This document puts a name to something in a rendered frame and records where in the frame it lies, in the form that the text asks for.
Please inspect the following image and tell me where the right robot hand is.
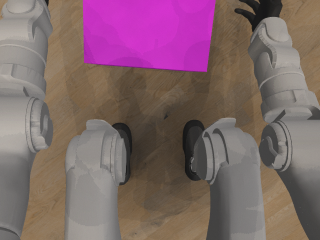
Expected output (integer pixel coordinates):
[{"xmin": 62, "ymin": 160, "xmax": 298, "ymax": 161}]
[{"xmin": 234, "ymin": 0, "xmax": 283, "ymax": 32}]

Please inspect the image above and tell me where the robot left forearm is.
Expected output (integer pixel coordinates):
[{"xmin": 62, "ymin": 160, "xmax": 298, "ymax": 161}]
[{"xmin": 0, "ymin": 0, "xmax": 53, "ymax": 101}]

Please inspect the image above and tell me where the robot right upper arm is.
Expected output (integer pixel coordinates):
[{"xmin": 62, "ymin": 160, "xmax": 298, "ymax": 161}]
[{"xmin": 258, "ymin": 119, "xmax": 320, "ymax": 240}]

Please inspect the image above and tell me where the carton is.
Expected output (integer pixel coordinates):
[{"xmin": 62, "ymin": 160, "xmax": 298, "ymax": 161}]
[{"xmin": 83, "ymin": 0, "xmax": 216, "ymax": 72}]

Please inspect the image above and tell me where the left robot thigh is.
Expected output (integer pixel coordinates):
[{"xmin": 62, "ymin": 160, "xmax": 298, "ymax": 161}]
[{"xmin": 64, "ymin": 129, "xmax": 127, "ymax": 240}]

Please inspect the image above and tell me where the robot right forearm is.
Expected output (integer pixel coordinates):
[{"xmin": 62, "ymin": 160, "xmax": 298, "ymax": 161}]
[{"xmin": 247, "ymin": 17, "xmax": 320, "ymax": 123}]

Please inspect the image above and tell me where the right robot shin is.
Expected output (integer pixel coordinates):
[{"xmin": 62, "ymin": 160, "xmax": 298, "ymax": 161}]
[{"xmin": 190, "ymin": 117, "xmax": 261, "ymax": 179}]

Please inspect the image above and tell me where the robot left upper arm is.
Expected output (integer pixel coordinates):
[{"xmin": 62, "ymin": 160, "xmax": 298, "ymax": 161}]
[{"xmin": 0, "ymin": 96, "xmax": 54, "ymax": 240}]

